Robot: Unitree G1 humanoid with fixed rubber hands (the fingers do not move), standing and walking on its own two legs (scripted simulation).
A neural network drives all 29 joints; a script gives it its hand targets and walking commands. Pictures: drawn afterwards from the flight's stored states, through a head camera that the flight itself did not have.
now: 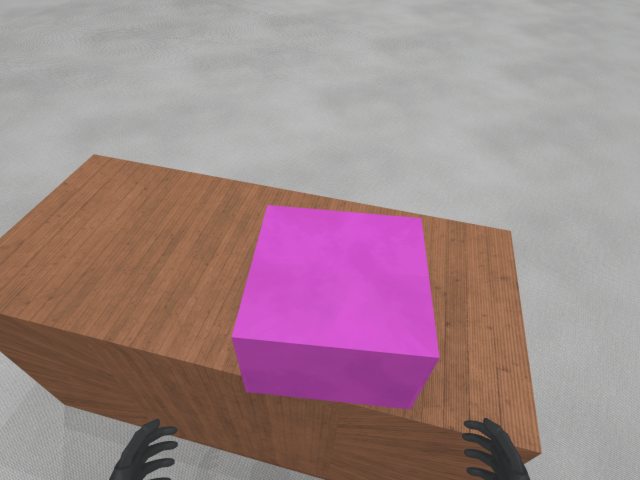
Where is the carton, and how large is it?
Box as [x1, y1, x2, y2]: [231, 205, 439, 408]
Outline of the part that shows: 267,205 231,337 246,391 410,408 439,357 421,219 413,217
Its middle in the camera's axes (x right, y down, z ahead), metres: +0.03 +0.11 +0.68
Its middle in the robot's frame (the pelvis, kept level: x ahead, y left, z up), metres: +0.43 -0.01 -0.10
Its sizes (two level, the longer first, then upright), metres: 0.279 0.268 0.188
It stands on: a pedestal, 0.58 m high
